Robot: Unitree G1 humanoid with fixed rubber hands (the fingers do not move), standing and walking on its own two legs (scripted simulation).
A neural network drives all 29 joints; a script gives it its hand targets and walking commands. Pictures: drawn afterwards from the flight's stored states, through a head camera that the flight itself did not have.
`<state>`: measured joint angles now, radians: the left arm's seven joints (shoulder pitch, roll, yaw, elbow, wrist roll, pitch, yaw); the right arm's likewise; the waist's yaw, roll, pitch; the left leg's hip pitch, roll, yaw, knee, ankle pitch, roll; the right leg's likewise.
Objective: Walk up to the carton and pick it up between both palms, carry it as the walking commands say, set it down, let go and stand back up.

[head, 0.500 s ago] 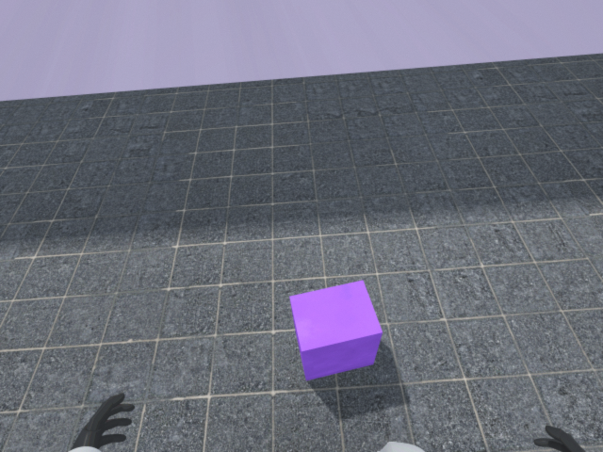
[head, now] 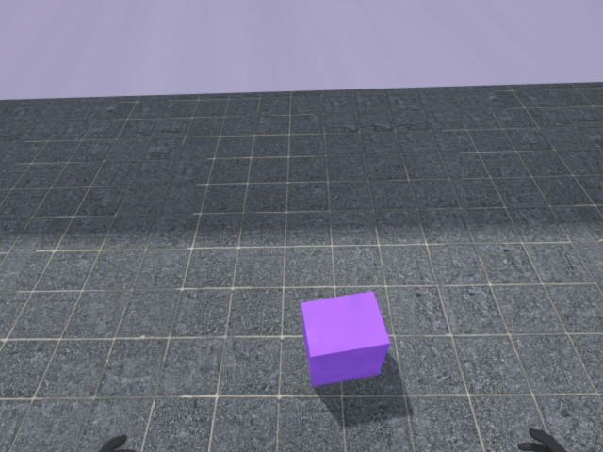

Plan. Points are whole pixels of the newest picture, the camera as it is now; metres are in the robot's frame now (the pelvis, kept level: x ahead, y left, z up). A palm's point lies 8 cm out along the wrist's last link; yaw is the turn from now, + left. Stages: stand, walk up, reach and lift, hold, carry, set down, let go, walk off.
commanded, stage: walk up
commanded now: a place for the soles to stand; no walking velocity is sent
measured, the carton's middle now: (341, 340) +0.53 -0.06 -0.64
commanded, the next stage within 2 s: none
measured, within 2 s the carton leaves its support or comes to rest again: neither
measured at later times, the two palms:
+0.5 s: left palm (159, 443) +0.16 +0.24 -0.11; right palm out of the picture +0.11 -0.46 -0.10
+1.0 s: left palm (219, 416) +0.20 +0.16 -0.13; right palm out of the picture +0.32 -0.48 -0.12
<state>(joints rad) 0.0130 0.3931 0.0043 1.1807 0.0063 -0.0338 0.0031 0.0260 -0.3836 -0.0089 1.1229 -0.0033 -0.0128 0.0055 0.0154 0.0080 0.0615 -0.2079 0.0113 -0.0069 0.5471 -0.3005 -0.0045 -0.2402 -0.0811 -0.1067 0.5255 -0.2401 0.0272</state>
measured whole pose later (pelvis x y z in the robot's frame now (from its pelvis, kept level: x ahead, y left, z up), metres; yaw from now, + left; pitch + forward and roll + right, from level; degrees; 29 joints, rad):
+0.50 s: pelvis +0.06 -0.10 -0.02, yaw +4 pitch -4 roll -1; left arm 0.11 0.44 0.12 0.87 0.04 0.02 -0.09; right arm 0.28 -0.50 -0.07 0.97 0.00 -0.07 -0.05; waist 0.00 0.01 0.13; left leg -0.42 0.06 -0.04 1.11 -0.50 0.03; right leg -0.35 0.02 -0.10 0.72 -0.32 -0.06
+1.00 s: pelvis +0.17 -0.18 -0.04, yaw +10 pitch -2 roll +0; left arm 0.19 0.43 0.08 0.90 0.02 -0.03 -0.01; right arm 0.21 -0.44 -0.05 0.87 0.00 -0.04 -0.03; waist 0.00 0.00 0.09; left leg -0.41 0.03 -0.03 0.95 -0.51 0.02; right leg -0.41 -0.04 -0.07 0.87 -0.43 -0.01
